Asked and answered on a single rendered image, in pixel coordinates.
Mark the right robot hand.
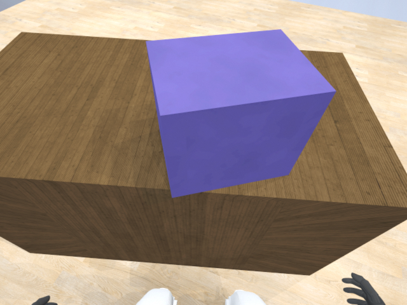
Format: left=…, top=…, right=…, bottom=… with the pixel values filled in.
left=342, top=273, right=385, bottom=305

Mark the robot right thigh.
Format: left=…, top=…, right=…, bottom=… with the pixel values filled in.
left=225, top=291, right=266, bottom=305

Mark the robot left thigh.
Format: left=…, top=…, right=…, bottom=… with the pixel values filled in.
left=136, top=288, right=177, bottom=305

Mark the carton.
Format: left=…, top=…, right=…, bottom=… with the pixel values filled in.
left=146, top=29, right=336, bottom=198

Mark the pedestal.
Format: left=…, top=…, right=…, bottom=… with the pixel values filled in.
left=0, top=32, right=407, bottom=276

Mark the robot thigh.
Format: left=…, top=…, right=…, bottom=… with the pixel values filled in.
left=225, top=291, right=266, bottom=305
left=136, top=288, right=177, bottom=305

